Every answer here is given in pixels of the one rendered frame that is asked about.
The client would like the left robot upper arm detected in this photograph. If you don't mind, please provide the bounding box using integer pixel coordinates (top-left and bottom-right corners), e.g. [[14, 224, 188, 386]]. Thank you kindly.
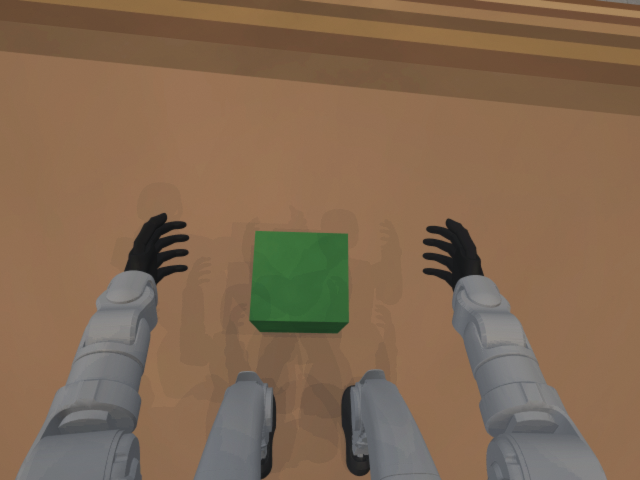
[[20, 429, 142, 480]]

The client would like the right robot hand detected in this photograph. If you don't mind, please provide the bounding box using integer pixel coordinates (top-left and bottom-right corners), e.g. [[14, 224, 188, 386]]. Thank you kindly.
[[423, 219, 484, 293]]

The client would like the right robot forearm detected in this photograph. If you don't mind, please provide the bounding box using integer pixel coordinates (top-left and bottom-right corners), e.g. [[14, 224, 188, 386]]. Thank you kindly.
[[452, 275, 607, 480]]

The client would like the left robot hand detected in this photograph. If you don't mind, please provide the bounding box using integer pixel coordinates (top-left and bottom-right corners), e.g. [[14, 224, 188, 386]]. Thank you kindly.
[[124, 213, 189, 285]]

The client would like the right robot shin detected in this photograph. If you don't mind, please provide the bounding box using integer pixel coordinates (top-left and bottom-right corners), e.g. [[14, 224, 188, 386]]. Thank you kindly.
[[351, 369, 399, 455]]

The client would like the carton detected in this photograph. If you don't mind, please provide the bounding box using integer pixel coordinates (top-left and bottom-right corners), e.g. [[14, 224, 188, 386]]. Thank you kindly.
[[249, 231, 349, 333]]

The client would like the right robot upper arm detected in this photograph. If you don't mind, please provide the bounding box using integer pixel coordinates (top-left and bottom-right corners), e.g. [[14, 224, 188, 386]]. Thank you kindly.
[[486, 433, 604, 480]]

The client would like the left robot foot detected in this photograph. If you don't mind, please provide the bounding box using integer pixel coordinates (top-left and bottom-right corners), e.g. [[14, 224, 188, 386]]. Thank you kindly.
[[261, 395, 276, 479]]

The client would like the left robot forearm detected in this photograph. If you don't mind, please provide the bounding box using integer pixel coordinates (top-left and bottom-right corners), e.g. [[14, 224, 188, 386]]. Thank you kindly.
[[15, 270, 158, 480]]

